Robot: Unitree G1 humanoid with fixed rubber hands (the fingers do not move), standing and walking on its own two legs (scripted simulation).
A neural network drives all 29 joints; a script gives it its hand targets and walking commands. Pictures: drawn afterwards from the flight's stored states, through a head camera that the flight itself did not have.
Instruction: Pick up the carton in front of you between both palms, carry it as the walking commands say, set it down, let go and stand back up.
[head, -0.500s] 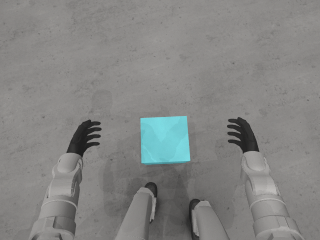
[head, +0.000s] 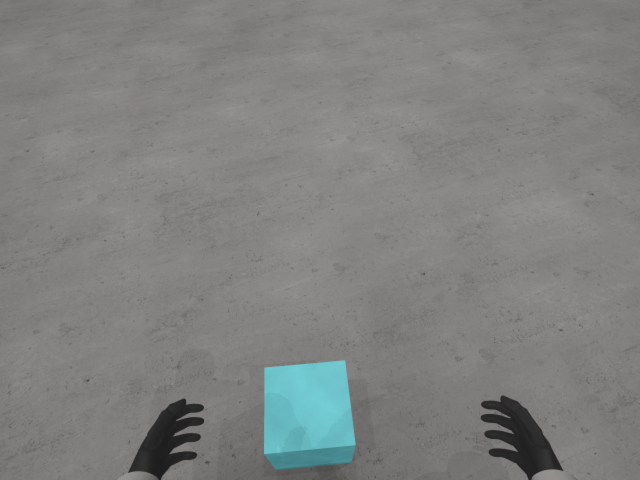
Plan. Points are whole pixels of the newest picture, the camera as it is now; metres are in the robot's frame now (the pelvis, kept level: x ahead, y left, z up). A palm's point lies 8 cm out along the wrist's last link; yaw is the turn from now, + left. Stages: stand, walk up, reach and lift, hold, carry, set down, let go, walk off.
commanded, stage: let go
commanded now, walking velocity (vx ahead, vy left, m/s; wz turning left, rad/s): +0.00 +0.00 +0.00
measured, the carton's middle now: (309, 417) +0.35 +0.08 -0.65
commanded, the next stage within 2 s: stand in 0.38 s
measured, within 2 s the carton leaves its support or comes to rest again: neither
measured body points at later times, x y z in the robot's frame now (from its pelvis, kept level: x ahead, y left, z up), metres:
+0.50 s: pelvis +0.00 +0.01 -0.01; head +0.01 +0.02 +0.44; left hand +0.16 +0.28 -0.09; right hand +0.16 -0.25 -0.09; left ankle +0.01 +0.14 -0.74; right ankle -0.06 -0.11 -0.74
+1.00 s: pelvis +0.01 +0.03 +0.00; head +0.01 +0.05 +0.45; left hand +0.14 +0.32 -0.12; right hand +0.12 -0.27 -0.10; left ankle +0.01 +0.14 -0.74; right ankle -0.06 -0.11 -0.74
